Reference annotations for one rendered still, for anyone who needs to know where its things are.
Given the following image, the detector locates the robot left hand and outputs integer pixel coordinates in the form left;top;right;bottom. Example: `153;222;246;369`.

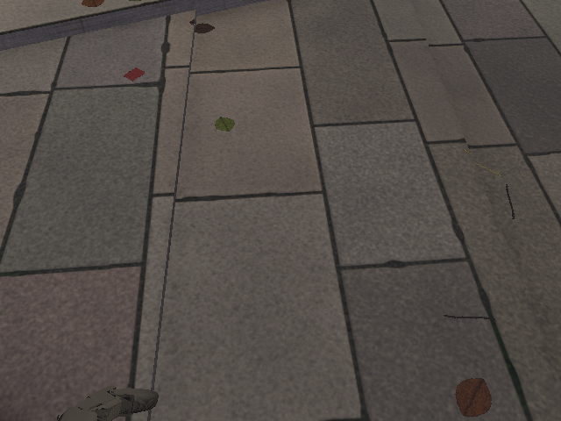
57;386;159;421

